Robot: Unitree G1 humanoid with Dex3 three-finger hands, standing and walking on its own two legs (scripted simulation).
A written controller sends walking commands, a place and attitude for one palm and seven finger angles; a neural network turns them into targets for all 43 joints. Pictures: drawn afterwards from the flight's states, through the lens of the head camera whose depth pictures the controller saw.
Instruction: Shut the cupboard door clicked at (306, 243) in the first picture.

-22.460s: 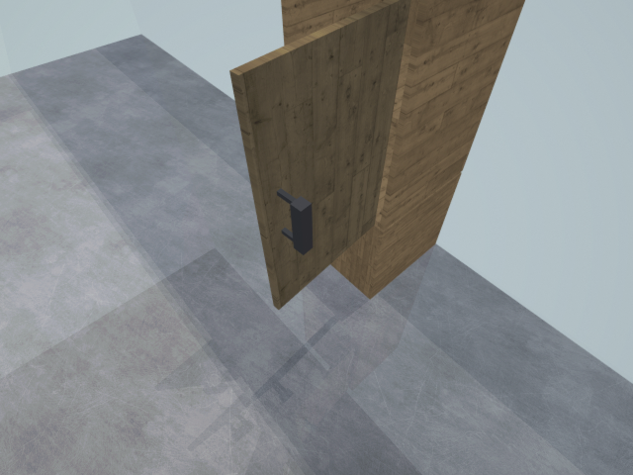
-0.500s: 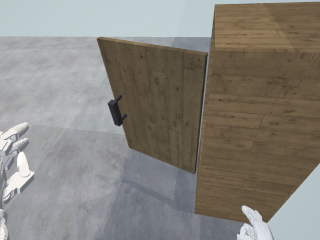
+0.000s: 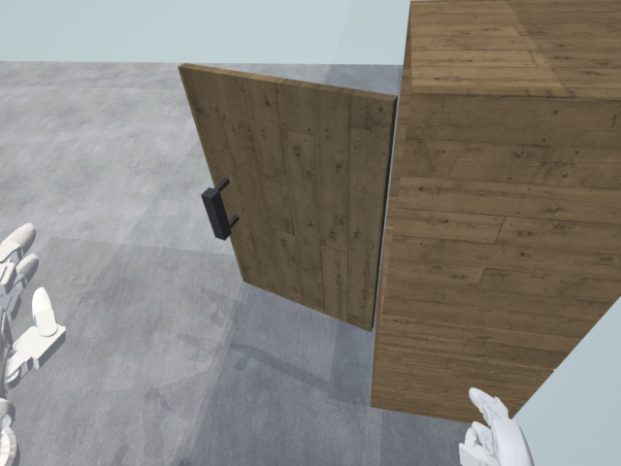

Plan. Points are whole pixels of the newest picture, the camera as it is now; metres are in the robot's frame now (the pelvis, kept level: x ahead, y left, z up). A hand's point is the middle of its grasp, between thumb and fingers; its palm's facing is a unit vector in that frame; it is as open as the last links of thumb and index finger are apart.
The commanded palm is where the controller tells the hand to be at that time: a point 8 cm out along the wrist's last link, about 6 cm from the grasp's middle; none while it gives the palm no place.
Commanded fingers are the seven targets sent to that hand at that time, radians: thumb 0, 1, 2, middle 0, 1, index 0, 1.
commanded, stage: step back with the hand held close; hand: left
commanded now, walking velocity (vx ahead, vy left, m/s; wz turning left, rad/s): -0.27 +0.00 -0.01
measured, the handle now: (223, 208) +0.61 +0.26 -0.04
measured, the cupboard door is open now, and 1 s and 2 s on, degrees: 73 73 73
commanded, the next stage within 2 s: stop stepping back and stand still in 1.26 s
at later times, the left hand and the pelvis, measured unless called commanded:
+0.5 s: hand out of the picture +0.14 +0.32 +0.16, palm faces +0.40 -0.78 -0.49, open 7.4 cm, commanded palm +0.08 +0.35 +0.17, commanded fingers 0.00 0.90 0.90 -0.20 -0.30 -0.20 -0.30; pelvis -0.06 +0.05 -0.01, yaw +0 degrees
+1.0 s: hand out of the picture +0.05 +0.32 +0.18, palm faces +0.47 -0.75 -0.47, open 7.4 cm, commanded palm -0.02 +0.35 +0.17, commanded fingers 0.00 0.90 0.90 -0.20 -0.30 -0.20 -0.30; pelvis -0.15 +0.04 -0.02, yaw +3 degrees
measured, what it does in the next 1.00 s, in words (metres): walks backwards: right foot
